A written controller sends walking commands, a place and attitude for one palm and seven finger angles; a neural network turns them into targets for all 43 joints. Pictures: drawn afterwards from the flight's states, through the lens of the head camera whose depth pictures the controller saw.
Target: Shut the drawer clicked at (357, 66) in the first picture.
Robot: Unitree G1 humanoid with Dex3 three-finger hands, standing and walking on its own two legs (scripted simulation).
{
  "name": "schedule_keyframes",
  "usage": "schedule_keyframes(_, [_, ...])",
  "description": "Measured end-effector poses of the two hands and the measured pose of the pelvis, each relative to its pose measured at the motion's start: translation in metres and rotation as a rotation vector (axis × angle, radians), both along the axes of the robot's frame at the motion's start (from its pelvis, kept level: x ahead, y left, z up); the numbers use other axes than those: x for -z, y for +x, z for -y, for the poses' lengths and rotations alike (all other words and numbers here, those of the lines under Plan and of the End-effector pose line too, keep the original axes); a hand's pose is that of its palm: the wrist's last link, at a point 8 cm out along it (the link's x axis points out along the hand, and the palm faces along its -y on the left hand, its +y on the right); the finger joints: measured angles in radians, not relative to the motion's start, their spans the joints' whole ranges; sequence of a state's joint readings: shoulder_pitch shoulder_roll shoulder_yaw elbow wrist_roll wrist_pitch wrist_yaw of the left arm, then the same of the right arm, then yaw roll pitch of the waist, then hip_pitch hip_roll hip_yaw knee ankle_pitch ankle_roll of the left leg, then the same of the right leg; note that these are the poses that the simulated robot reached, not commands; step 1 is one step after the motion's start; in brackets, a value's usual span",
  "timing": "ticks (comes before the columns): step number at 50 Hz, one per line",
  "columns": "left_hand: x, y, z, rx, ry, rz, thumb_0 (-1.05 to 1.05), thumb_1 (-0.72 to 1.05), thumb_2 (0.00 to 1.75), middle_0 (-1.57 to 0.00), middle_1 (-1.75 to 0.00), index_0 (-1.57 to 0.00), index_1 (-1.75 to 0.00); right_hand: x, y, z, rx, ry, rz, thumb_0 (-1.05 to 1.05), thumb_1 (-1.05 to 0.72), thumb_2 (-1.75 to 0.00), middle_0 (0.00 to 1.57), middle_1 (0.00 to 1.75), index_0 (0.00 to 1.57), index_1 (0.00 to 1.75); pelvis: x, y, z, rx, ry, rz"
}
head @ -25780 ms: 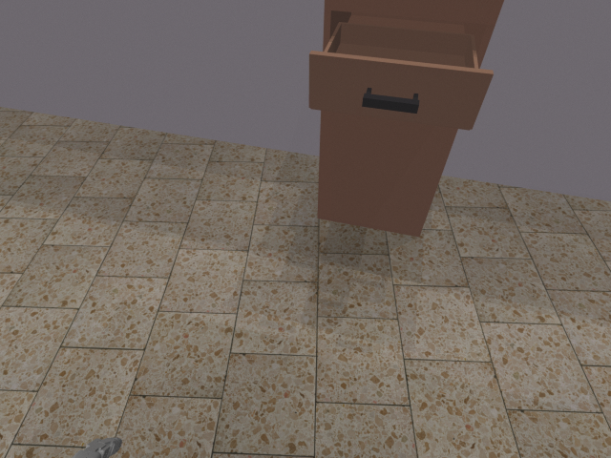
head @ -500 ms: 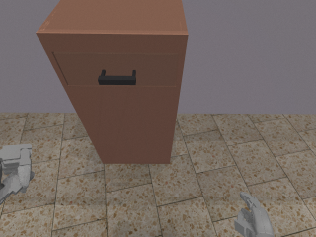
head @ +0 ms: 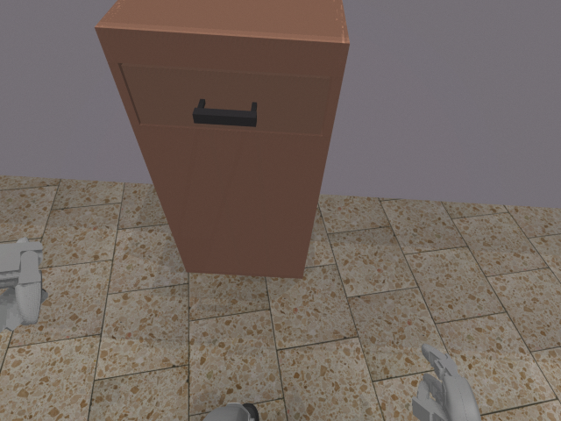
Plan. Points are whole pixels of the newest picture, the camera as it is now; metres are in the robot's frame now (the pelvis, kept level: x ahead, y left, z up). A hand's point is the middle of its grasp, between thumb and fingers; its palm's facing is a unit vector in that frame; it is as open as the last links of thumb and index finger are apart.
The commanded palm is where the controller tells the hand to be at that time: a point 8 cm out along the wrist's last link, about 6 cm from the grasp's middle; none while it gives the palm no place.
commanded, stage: step back with the hand held close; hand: left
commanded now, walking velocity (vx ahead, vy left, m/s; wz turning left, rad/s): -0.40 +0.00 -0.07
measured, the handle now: (226, 111) +0.68 +0.14 +0.04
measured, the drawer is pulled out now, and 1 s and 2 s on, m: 0.00 0.00 0.00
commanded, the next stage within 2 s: stop stepping back and stand still in 0.38 s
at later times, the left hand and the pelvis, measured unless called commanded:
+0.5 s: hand (2, 404) +0.12 +0.22 +0.18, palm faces +0.22 -0.85 -0.47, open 3.3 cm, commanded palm +0.06 +0.27 +0.19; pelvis -0.10 +0.01 +0.01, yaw -6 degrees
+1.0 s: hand out of the picture +0.05 +0.23 +0.17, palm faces +0.28 -0.86 -0.43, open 3.3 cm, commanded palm +0.01 +0.28 +0.19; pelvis -0.15 +0.01 +0.01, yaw -6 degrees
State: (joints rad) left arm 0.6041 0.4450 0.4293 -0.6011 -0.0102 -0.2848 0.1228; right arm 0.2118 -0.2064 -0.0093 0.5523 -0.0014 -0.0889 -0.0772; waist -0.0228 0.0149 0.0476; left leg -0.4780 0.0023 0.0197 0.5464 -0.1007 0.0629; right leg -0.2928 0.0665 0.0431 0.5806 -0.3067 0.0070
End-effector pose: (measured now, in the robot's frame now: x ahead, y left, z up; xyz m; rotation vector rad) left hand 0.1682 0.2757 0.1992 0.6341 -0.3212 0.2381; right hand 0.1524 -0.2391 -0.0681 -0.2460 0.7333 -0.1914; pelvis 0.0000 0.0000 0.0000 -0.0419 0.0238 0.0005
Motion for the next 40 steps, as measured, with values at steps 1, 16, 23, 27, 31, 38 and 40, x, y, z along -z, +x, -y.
schedule_keyframes(1, [0.001,-0.004,0.000,-0.005,0.000,-0.004,0.02,0.89,0.90,-1.41,-1.60,-1.41,-1.60,0.001,0.000,0.001,-0.007,0.002,-0.001,0.01,-0.90,-0.90,0.20,0.30,0.20,0.30,0.001,-0.003,0.001,0.006,0.001,-0.005])
schedule_keyframes(16, [0.002,-0.035,-0.012,0.051,-0.067,-0.028,0.02,0.88,0.90,-1.41,-1.60,-1.41,-1.60,-0.023,-0.030,-0.015,-0.004,-0.013,0.040,0.01,-0.90,-0.90,0.20,0.30,0.20,0.30,-0.012,-0.049,-0.013,0.044,-0.007,-0.011])
schedule_keyframes(23, [-0.002,-0.071,0.003,0.079,-0.102,-0.029,0.02,0.89,0.90,-1.41,-1.60,-1.41,-1.60,-0.022,-0.071,-0.021,-0.017,0.023,0.057,0.01,-0.90,-0.90,0.20,0.30,0.20,0.30,-0.013,-0.084,-0.010,0.092,-0.014,-0.039])
schedule_keyframes(27, [-0.001,-0.090,0.017,0.127,-0.096,-0.013,0.02,0.89,0.90,-1.41,-1.60,-1.41,-1.60,-0.006,-0.105,-0.013,0.004,0.030,0.010,0.01,-0.90,-0.90,0.20,0.30,0.20,0.30,-0.007,-0.110,-0.006,0.122,-0.002,-0.030])
schedule_keyframes(31, [0.002,-0.100,0.017,0.125,-0.127,-0.024,0.02,0.88,0.90,-1.41,-1.60,-1.41,-1.60,-0.003,-0.147,-0.002,0.095,0.022,-0.045,0.01,-0.90,-0.90,0.20,0.30,0.21,0.30,-0.009,-0.114,-0.008,0.138,0.015,-0.015])
schedule_keyframes(38, [0.011,-0.108,0.004,0.085,-0.122,-0.060,0.02,0.89,0.90,-1.41,-1.60,-1.41,-1.60,-0.008,-0.197,0.009,0.177,-0.019,-0.034,0.01,-0.90,-0.90,0.20,0.30,0.20,0.30,-0.011,-0.134,-0.013,0.125,0.038,0.017])
schedule_keyframes(40, [0.008,-0.116,0.006,0.087,-0.102,-0.066,0.02,0.89,0.90,-1.41,-1.60,-1.41,-1.60,-0.010,-0.204,0.009,0.173,-0.013,-0.020,0.01,-0.90,-0.90,0.20,0.30,0.20,0.30,-0.013,-0.140,-0.012,0.117,0.035,0.021])
